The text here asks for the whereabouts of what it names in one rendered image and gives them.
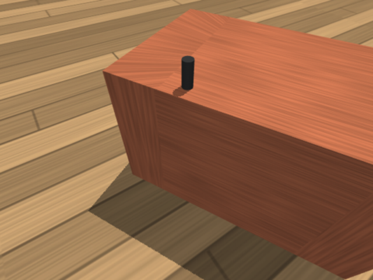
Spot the can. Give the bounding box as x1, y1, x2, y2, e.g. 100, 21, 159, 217
182, 56, 195, 90

